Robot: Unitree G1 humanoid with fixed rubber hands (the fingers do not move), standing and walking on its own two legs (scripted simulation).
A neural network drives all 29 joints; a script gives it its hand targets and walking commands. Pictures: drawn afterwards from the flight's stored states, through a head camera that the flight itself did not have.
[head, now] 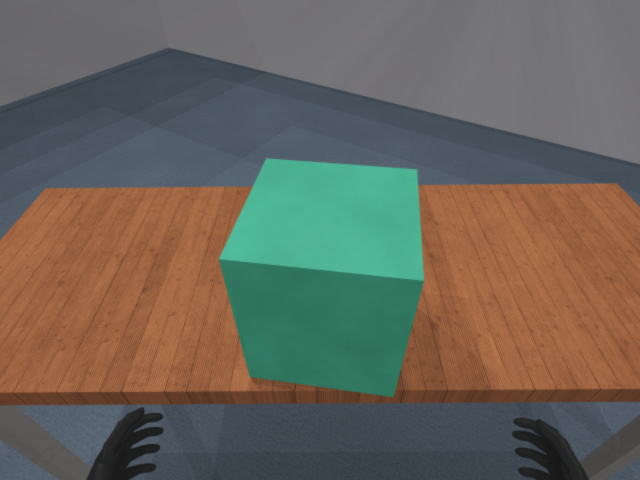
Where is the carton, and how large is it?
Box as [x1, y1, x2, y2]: [219, 158, 423, 396]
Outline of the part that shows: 266,158 219,257 222,273 249,375 254,377 393,396 423,282 416,169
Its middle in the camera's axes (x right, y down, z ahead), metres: +0.02 +0.06 +0.55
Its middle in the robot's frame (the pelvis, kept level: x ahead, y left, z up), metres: +0.39 +0.01 +0.06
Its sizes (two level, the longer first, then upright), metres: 0.210 0.200 0.250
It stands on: a table, 0.70 m high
